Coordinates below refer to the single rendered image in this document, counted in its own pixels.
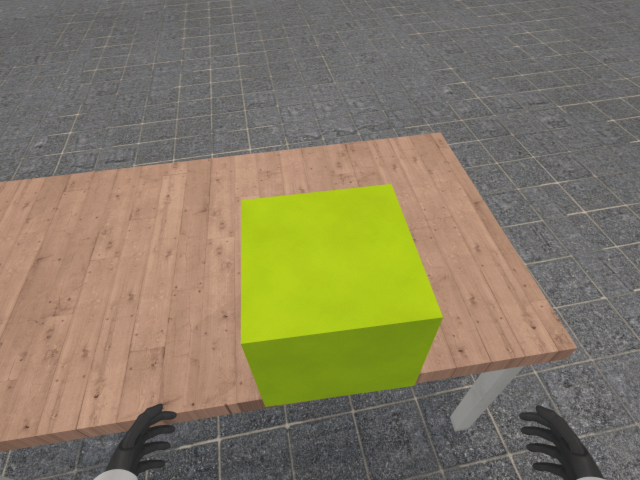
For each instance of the robot right hand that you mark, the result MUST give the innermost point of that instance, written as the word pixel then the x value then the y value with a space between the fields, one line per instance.
pixel 568 450

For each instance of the robot left hand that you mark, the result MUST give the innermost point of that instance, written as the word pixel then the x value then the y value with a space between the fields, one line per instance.
pixel 132 448

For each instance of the carton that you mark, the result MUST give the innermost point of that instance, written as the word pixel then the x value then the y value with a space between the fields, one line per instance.
pixel 335 300

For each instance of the table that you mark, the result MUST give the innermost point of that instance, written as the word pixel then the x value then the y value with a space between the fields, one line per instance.
pixel 121 289

